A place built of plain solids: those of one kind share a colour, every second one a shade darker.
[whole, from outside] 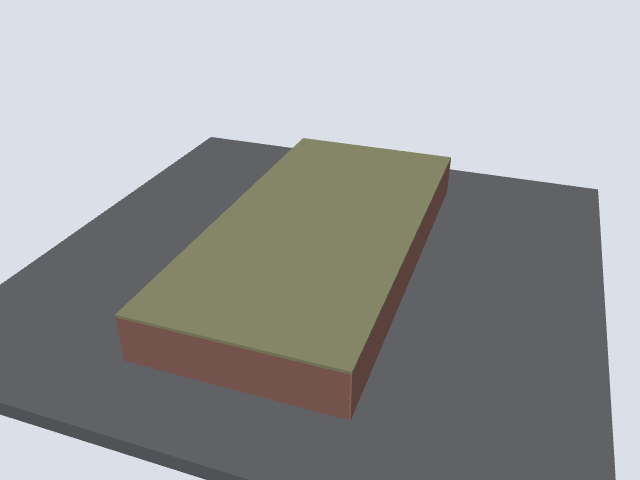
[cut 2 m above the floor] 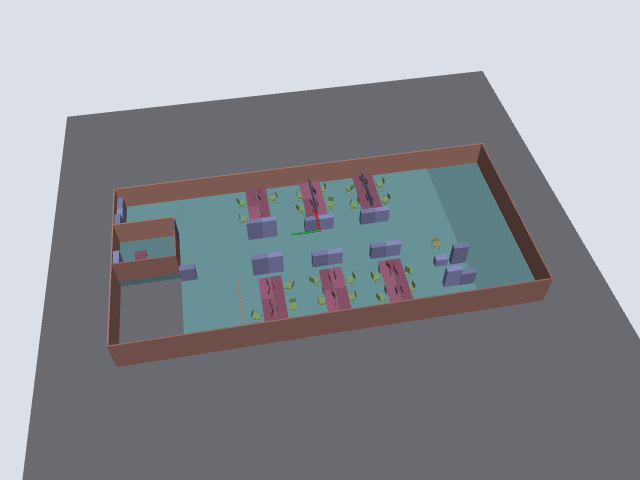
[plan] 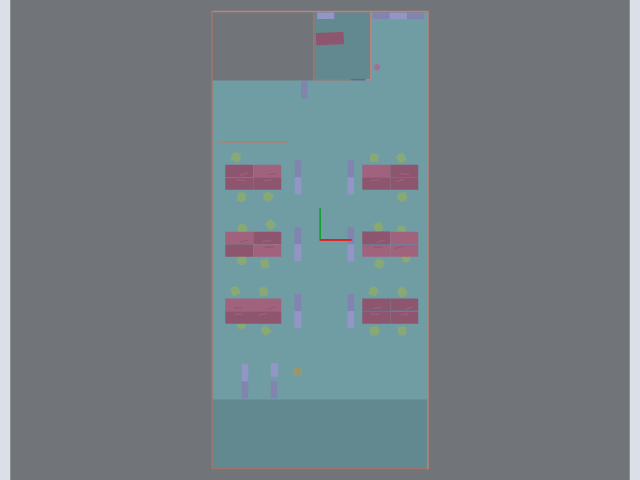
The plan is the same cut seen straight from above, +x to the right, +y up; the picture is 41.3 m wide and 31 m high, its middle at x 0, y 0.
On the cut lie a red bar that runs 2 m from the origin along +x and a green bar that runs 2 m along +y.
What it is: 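One storey of an office; an open floor with rows of desks, a band of small rooms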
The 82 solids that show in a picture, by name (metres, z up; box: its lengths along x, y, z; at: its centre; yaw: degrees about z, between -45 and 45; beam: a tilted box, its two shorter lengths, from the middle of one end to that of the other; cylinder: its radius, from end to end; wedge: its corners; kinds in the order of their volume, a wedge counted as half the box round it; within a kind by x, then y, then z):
{
 "floor_1": {"box": [0.1, 4.4, 0.63], "at": [-0.4, 12.5, 0.27]},
 "floor_2": {"box": [13.85, 4.4, 0.57], "at": [0.0, -12.5, 0.24]},
 "floor_3": {"box": [13.85, 20.6, 0.63], "at": [0.0, 0.0, 0.27]},
 "floor_4": {"box": [3.58, 4.4, 0.63], "at": [1.44, 12.5, 0.27]},
 "floor_5": {"box": [3.59, 4.4, 0.63], "at": [5.13, 12.5, 0.27]},
 "roof_1": {"box": [14.05, 29.6, 0.2], "at": [0.0, 0.0, 3.28]},
 "wall_1": {"box": [0.1, 29.6, 3.23], "at": [-6.97, 0.0, 1.57]},
 "wall_2": {"box": [0.1, 4.4, 2.6], "at": [-0.4, 12.5, 1.88]},
 "wall_3": {"box": [13.85, 0.1, 3.23], "at": [0.0, -14.75, 1.57]},
 "wall_4": {"box": [13.85, 0.1, 3.23], "at": [0.0, 14.75, 1.57]},
 "wall_5": {"box": [2.33, 0.1, 2.6], "at": [0.81, 10.35, 1.88]},
 "wall_6": {"box": [0.1, 4.4, 2.6], "at": [3.28, 12.5, 1.88]},
 "wall_7": {"box": [0.1, 29.6, 3.23], "at": [6.97, 0.0, 1.57]},
 "cabinet_1": {"box": [0.43, 1.1, 1.27], "at": [-4.86, -9.68, 1.22]},
 "cabinet_2": {"box": [0.42, 1.1, 1.82], "at": [-4.85, -8.57, 1.49]},
 "cabinet_3": {"box": [0.42, 1.1, 1.82], "at": [-2.97, -9.68, 1.49]},
 "cabinet_4": {"box": [0.48, 0.9, 0.73], "at": [-2.94, -8.39, 0.95]},
 "cabinet_5": {"box": [0.43, 1.1, 1.27], "at": [-1.43, -5.15, 1.22]},
 "cabinet_6": {"box": [0.43, 1.1, 1.27], "at": [-1.43, -4.04, 1.22]},
 "cabinet_7": {"box": [0.43, 1.1, 1.27], "at": [-1.43, -0.83, 1.22]},
 "cabinet_8": {"box": [0.43, 1.1, 1.27], "at": [-1.43, 0.28, 1.22]},
 "cabinet_9": {"box": [0.42, 1.1, 1.82], "at": [-1.42, 3.5, 1.49]},
 "cabinet_10": {"box": [0.42, 1.1, 1.82], "at": [-1.42, 4.61, 1.49]},
 "cabinet_11": {"box": [0.43, 1.1, 1.27], "at": [-1.02, 9.7, 1.22]},
 "cabinet_12": {"box": [1.1, 0.42, 1.82], "at": [0.37, 14.48, 1.49]},
 "cabinet_13": {"box": [0.43, 1.1, 1.27], "at": [1.99, -5.15, 1.22]},
 "cabinet_14": {"box": [0.43, 1.1, 1.27], "at": [1.99, -4.04, 1.22]},
 "cabinet_15": {"box": [0.43, 1.1, 1.27], "at": [1.99, -0.83, 1.22]},
 "cabinet_16": {"box": [0.43, 1.1, 1.27], "at": [1.99, 0.28, 1.22]},
 "cabinet_17": {"box": [0.42, 1.1, 1.82], "at": [1.99, 3.5, 1.49]},
 "cabinet_18": {"box": [0.42, 1.1, 1.82], "at": [1.99, 4.61, 1.49]},
 "cabinet_19": {"box": [1.1, 0.42, 1.82], "at": [3.94, 14.48, 1.49]},
 "cabinet_20": {"box": [1.1, 0.43, 1.27], "at": [5.05, 14.47, 1.22]},
 "cabinet_21": {"box": [1.1, 0.43, 1.27], "at": [6.16, 14.47, 1.22]},
 "desk_1": {"box": [1.8, 0.8, 0.032], "at": [-5.22, -5.0, 1.3]},
 "desk_2": {"box": [1.8, 0.8, 0.032], "at": [-5.22, -4.18, 1.3]},
 "desk_3": {"box": [1.8, 0.8, 0.032], "at": [-5.22, -0.68, 1.3]},
 "desk_4": {"box": [1.8, 0.8, 0.032], "at": [-5.22, 0.14, 1.3]},
 "desk_5": {"box": [1.8, 0.8, 0.032], "at": [-5.22, 3.65, 1.3]},
 "desk_6": {"box": [1.8, 0.8, 0.032], "at": [-5.22, 4.47, 1.3]},
 "desk_7": {"box": [1.8, 0.8, 0.032], "at": [-3.41, -5.0, 1.3]},
 "desk_8": {"box": [1.8, 0.8, 0.032], "at": [-3.41, -4.18, 1.3]},
 "desk_9": {"box": [1.8, 0.8, 0.032], "at": [-3.41, -0.68, 1.3]},
 "desk_10": {"box": [1.8, 0.8, 0.032], "at": [-3.41, 0.14, 1.3]},
 "desk_11": {"box": [1.8, 0.8, 0.032], "at": [-3.41, 3.65, 1.3]},
 "desk_12": {"box": [1.8, 0.8, 0.032], "at": [-3.41, 4.47, 1.3]},
 "desk_13": {"box": [1.8, 0.8, 0.032], "at": [0.64, 13.01, 1.3], "yaw": 2.4},
 "desk_14": {"box": [1.8, 0.8, 0.032], "at": [3.63, -5.0, 1.3]},
 "desk_15": {"box": [1.8, 0.8, 0.032], "at": [3.63, -4.18, 1.3]},
 "desk_16": {"box": [1.8, 0.8, 0.032], "at": [3.63, -0.68, 1.3]},
 "desk_17": {"box": [1.8, 0.8, 0.032], "at": [3.63, 0.14, 1.3]},
 "desk_18": {"box": [1.8, 0.8, 0.032], "at": [3.63, 3.65, 1.3]},
 "desk_19": {"box": [1.8, 0.8, 0.032], "at": [3.63, 4.47, 1.3]},
 "desk_20": {"box": [1.8, 0.8, 0.032], "at": [5.44, -5.0, 1.3]},
 "desk_21": {"box": [1.8, 0.8, 0.032], "at": [5.44, -4.18, 1.3]},
 "desk_22": {"box": [1.8, 0.8, 0.032], "at": [5.44, -0.68, 1.3]},
 "desk_23": {"box": [1.8, 0.8, 0.032], "at": [5.44, 0.14, 1.3]},
 "desk_24": {"box": [1.8, 0.8, 0.032], "at": [5.44, 3.65, 1.3]},
 "desk_25": {"box": [1.8, 0.8, 0.032], "at": [5.44, 4.47, 1.3]},
 "officechair_1": {"box": [0.53, 0.49, 0.08], "at": [-5.47, -3.32, 1.07], "yaw": 23.7},
 "officechair_2": {"box": [0.51, 0.5, 0.08], "at": [-5.43, 5.33, 1.07], "yaw": -19.3},
 "officechair_3": {"box": [0.5, 0.51, 0.08], "at": [-5.09, 2.77, 1.06], "yaw": -2.0},
 "officechair_4": {"box": [0.51, 0.5, 0.08], "at": [-5.05, -1.28, 1.09], "yaw": 2.3},
 "officechair_5": {"box": [0.51, 0.5, 0.08], "at": [-5.02, 0.72, 1.09], "yaw": -3.8},
 "officechair_6": {"box": [0.53, 0.49, 0.08], "at": [-3.66, -3.36, 1.1], "yaw": 10.4},
 "officechair_7": {"box": [0.53, 0.49, 0.08], "at": [-3.57, -1.51, 1.11], "yaw": 12.7},
 "officechair_8": {"box": [0.53, 0.49, 0.08], "at": [-3.47, -5.87, 1.08], "yaw": 39.2},
 "officechair_9": {"box": [0.51, 0.5, 0.08], "at": [-3.34, 2.81, 1.09], "yaw": -27.8},
 "officechair_10": {"box": [0.53, 0.49, 0.08], "at": [-3.17, 0.98, 1.12], "yaw": 43.3},
 "officechair_11": {"box": [0.53, 0.49, 0.08], "at": [3.44, -3.34, 1.13], "yaw": -23.5},
 "officechair_12": {"box": [0.53, 0.49, 0.08], "at": [3.5, 5.29, 1.1], "yaw": -7.3},
 "officechair_13": {"box": [0.51, 0.5, 0.08], "at": [3.51, -5.84, 1.14], "yaw": 11.2},
 "officechair_14": {"box": [0.53, 0.49, 0.08], "at": [3.76, 0.83, 1.12], "yaw": 26.6},
 "officechair_15": {"box": [0.5, 0.51, 0.08], "at": [3.82, -1.52, 1.11], "yaw": -18.7},
 "officechair_16": {"box": [0.53, 0.49, 0.08], "at": [5.26, 0.61, 1.05], "yaw": -11.5},
 "officechair_17": {"box": [0.53, 0.49, 0.08], "at": [5.26, 5.27, 1.08], "yaw": 26.2},
 "officechair_18": {"box": [0.51, 0.5, 0.08], "at": [5.3, 2.81, 1.1], "yaw": 8.2},
 "officechair_19": {"box": [0.53, 0.49, 0.08], "at": [5.31, -5.85, 1.11], "yaw": 4.1},
 "officechair_20": {"box": [0.5, 0.51, 0.08], "at": [5.32, -3.34, 1.09], "yaw": 32.8},
 "door_1": {"box": [0.95, 0.1, 2.05], "at": [2.45, 10.35, 1.61]},
 "guard_1": {"box": [4.5, 0.1, 0.05], "at": [-4.31, 6.31, 1.51]},
 "visitorchair_1": {"box": [0.53, 0.52, 0.04], "at": [-1.47, -8.5, 1.05], "yaw": 0.5}
}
